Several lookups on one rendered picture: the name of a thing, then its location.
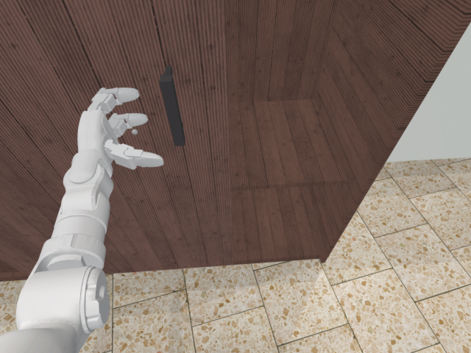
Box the robot left forearm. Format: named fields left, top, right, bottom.
left=15, top=151, right=113, bottom=330

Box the robot left hand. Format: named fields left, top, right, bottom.
left=77, top=88, right=164, bottom=170

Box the left robot upper arm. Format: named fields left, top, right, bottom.
left=0, top=265, right=110, bottom=353

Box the handle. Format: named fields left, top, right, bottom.
left=159, top=65, right=185, bottom=146

